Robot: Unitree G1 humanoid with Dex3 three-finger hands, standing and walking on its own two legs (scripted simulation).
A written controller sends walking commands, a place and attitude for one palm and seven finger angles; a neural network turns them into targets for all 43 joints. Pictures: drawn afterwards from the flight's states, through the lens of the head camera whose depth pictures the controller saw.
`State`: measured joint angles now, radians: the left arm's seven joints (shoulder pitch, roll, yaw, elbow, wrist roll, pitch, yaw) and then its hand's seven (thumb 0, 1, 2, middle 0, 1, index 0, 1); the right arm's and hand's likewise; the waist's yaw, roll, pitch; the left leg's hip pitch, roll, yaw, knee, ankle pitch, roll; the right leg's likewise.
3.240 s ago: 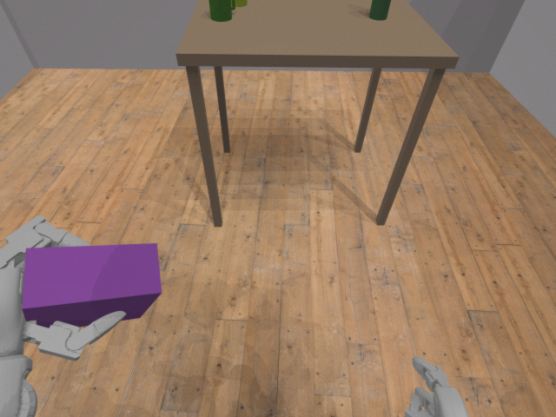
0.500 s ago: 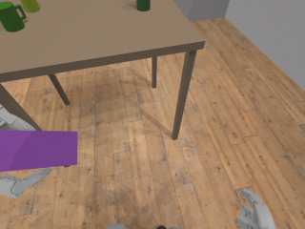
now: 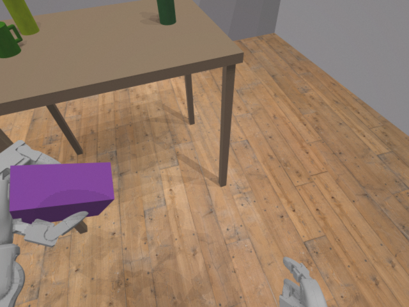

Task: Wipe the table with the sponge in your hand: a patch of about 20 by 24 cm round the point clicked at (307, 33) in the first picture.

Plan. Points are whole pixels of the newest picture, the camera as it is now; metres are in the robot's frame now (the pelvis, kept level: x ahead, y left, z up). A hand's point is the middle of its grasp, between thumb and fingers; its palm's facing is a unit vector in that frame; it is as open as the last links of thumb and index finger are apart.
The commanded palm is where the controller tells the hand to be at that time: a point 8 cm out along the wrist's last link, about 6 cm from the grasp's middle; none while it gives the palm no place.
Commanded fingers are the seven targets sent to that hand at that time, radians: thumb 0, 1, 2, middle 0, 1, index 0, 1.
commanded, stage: take the last steps up to it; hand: left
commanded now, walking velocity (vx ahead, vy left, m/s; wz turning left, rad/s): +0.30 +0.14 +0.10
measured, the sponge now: (76, 193) +0.24 +0.21 +0.16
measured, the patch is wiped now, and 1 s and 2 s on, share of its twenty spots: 0.00 0.00 0.00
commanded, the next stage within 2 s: come to a stop and stand still in 2.00 s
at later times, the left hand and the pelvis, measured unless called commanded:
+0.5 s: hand (36, 179) +0.26 +0.27 +0.18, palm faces +0.42 -0.81 -0.40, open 9.8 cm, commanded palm +0.20 +0.31 +0.19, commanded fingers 0.00 0.10 1.30 -1.20 -1.60 -1.20 -1.60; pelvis +0.04 +0.03 +0.01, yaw +1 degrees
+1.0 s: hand (69, 137) +0.34 +0.26 +0.18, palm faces +0.36 -0.79 -0.49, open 9.8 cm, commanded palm +0.28 +0.31 +0.19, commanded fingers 0.00 0.10 1.30 -1.20 -1.60 -1.20 -1.60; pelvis +0.13 +0.03 +0.02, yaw +2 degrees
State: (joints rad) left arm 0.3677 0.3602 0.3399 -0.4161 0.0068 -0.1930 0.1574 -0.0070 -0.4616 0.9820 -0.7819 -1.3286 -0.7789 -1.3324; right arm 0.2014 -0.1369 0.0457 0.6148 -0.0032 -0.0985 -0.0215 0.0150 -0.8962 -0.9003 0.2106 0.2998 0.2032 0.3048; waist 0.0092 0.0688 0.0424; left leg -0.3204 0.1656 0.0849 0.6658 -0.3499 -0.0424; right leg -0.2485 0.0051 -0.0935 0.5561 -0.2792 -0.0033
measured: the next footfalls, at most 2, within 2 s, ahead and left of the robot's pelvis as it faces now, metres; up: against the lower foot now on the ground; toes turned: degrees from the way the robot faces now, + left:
left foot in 0.34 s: +0.08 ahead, +0.14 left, +0.00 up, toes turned +9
right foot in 0.66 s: +0.15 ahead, -0.08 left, +0.00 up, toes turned -9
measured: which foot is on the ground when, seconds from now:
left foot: up 0.00-0.32, down 0.34-0.68, up 0.70-1.00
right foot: down 0.00-0.36, up 0.38-0.64, down 0.66-1.00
